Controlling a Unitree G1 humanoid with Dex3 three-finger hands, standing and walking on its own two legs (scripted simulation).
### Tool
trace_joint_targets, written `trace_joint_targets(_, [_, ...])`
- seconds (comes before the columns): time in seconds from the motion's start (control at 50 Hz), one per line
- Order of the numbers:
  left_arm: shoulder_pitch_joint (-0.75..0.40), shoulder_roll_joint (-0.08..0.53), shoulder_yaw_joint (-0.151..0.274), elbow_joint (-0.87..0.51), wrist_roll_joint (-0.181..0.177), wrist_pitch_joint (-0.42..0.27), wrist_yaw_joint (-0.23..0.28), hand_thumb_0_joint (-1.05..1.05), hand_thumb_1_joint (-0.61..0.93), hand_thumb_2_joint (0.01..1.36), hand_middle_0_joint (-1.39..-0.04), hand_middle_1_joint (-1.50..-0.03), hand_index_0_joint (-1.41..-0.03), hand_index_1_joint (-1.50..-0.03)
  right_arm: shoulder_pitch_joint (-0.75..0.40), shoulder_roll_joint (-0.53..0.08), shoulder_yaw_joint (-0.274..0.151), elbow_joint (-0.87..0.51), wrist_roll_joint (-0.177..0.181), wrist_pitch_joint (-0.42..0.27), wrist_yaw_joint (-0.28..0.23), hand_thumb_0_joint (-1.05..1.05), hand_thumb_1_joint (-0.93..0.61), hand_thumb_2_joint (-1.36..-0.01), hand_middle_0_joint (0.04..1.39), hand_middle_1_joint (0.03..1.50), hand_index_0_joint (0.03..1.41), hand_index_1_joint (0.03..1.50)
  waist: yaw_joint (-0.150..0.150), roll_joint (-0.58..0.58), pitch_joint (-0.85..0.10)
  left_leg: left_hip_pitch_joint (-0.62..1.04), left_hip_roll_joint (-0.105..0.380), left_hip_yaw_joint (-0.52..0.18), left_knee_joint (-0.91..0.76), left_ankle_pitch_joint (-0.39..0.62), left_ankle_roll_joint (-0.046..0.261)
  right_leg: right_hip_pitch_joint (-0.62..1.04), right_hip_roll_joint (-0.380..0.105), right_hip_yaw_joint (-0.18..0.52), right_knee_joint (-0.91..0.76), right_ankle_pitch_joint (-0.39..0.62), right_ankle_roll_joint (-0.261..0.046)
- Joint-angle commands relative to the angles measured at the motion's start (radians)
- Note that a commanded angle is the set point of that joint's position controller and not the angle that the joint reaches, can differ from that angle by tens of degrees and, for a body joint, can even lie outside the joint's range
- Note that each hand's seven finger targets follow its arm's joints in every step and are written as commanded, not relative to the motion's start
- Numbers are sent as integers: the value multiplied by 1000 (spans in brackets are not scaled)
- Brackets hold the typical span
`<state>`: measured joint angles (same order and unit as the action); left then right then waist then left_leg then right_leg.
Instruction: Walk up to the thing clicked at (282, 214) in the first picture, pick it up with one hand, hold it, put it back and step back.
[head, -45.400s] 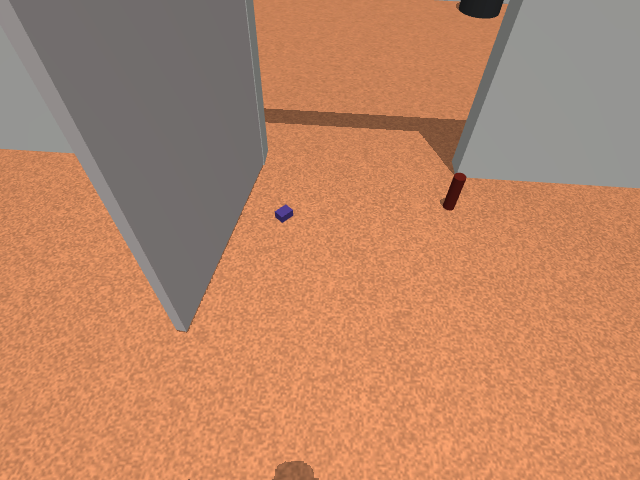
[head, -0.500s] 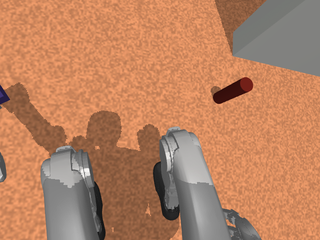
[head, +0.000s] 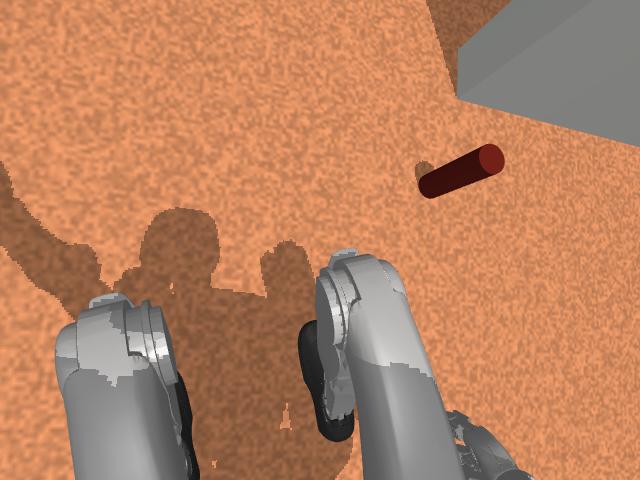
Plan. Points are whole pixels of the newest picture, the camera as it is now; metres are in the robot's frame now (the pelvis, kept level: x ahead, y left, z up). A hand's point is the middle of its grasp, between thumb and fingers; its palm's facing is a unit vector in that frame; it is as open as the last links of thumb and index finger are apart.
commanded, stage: lower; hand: left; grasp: from above
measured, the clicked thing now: out of the picture +0.46 +0.36 -0.21
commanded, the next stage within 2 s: rest in 0.16 s
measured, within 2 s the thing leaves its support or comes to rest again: rests again in 1.34 s
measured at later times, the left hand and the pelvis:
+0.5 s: hand out of the picture +0.45 +0.35 -0.23, palm faces -0.39 -0.23 -0.89, open 7.4 cm; pelvis +0.00 +0.00 -0.02, yaw -3 degrees
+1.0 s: hand out of the picture +0.46 +0.34 -0.25, palm faces -0.37 -0.25 -0.90, open 7.5 cm; pelvis +0.00 +0.01 -0.02, yaw -5 degrees
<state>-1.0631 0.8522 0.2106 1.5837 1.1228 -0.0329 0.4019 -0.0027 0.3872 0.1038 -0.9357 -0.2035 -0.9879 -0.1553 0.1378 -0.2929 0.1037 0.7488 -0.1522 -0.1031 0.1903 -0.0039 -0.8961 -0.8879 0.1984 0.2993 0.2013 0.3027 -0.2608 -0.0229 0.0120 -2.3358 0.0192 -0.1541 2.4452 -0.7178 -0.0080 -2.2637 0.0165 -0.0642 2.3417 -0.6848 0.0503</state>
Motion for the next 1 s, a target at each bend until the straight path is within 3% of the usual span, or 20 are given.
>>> trace_joint_targets(0.0, [-285,294,14,-125,6,-22,41,0,842,264,-1203,-308,-1229,-281,233,-267,-61,-3,-3,-1,-8,0,-889,-894,201,300,200,300,-18,328,-667,481,-4,93,-231,261,26,375,32,-116,-191,265,-76])
trace_joint_targets(0.16, [-304,350,60,-121,36,-45,109,0,871,293,-1215,-332,-1242,-303,225,-289,-40,-4,-25,-6,0,0,-891,-895,201,300,200,300,-29,400,-685,524,1,85,-222,264,18,344,37,-137,-160,271,-79])
trace_joint_targets(0.22, [-315,371,64,-126,42,-43,127,0,868,333,-1219,-342,-1239,-320,212,-295,-36,-8,-32,-10,3,0,-890,-895,201,300,200,300,-31,428,-683,536,4,79,-218,251,16,320,39,-142,-154,258,-81])
trace_joint_targets(0.28, [-295,355,55,-82,45,-36,143,0,858,331,-1216,-275,-1229,-260,207,-296,-26,-6,-42,-19,7,0,-876,-889,201,300,201,300,-45,425,-662,529,7,77,-206,251,17,316,42,-147,-151,263,-79])
trace_joint_targets(0.4, [-273,375,45,-24,12,-34,145,0,809,278,-1170,-262,-1190,-240,204,-304,-4,-7,-46,-36,14,0,-879,-890,201,300,201,300,-54,364,-625,471,11,64,-189,241,27,345,47,-152,-156,259,-73])
trace_joint_targets(0.42, [-275,370,30,-25,16,-36,141,0,794,280,-1157,-264,-1177,-242,203,-304,-3,-6,-45,-39,16,0,-878,-889,201,300,201,300,-58,373,-623,480,12,61,-192,239,25,340,49,-155,-155,254,-75])
trace_joint_targets(0.52, [-261,398,46,7,16,-41,167,0,834,280,-1172,-291,-1199,-261,195,-311,21,-11,-55,-50,17,0,-876,-888,201,300,201,300,-61,384,-635,487,16,55,-180,268,23,378,56,-161,-152,288,-71])
trace_joint_targets(0.56, [-295,396,28,5,21,-44,168,0,826,300,-1176,-288,-1198,-264,200,-313,28,-9,-55,-58,21,0,-878,-889,201,300,201,300,-85,381,-615,481,16,53,-170,269,25,375,56,-159,-154,291,-71])
trace_joint_targets(0.7, [-282,427,45,18,28,-50,208,0,851,290,-1187,-292,-1213,-263,181,-332,52,-17,-69,-84,27,0,-878,-889,201,300,201,300,-82,450,-605,541,24,35,-186,289,9,357,61,-183,-136,295,-77])
trace_joint_targets(0.72, [-298,410,28,49,33,-48,210,0,849,308,-1188,-300,-1212,-273,185,-331,53,-18,-69,-90,32,0,-880,-890,201,300,201,300,-106,439,-577,524,25,34,-172,282,11,341,59,-185,-128,296,-76])
trace_joint_targets(0.74, [-302,424,38,36,30,-48,218,0,850,314,-1183,-318,-1209,-289,184,-336,54,-15,-71,-93,34,0,-879,-890,201,300,200,300,-98,433,-586,521,25,32,-176,278,12,347,63,-186,-137,294,-75])
trace_joint_targets(0.76, [-310,421,28,50,29,-44,218,0,844,315,-1181,-319,-1206,-291,185,-337,57,-17,-69,-99,36,0,-882,-891,201,300,201,300,-109,432,-562,511,25,36,-162,275,15,345,61,-183,-138,296,-72])
trace_joint_targets(0.78, [-299,433,44,34,20,-41,226,0,859,327,-1197,-309,-1220,-284,186,-341,58,-17,-72,-101,36,0,-880,-890,201,300,200,300,-97,440,-585,527,25,33,-176,287,12,362,64,-185,-143,301,-73])
trace_joint_targets(0.88, [-321,416,16,67,11,-25,231,0,845,366,-1189,-337,-1209,-315,177,-348,69,-20,-76,-123,48,0,-884,-892,201,300,200,300,-119,448,-542,527,30,24,-167,268,11,333,63,-191,-136,287,-74])
trace_joint_targets(0.98, [-306,439,18,78,-6,-19,234,0,824,360,-1173,-345,-1195,-321,179,-360,80,-17,-75,-139,56,0,-884,-892,201,300,200,300,-116,433,-547,513,33,21,-164,282,14,374,70,-191,-146,300,-71])
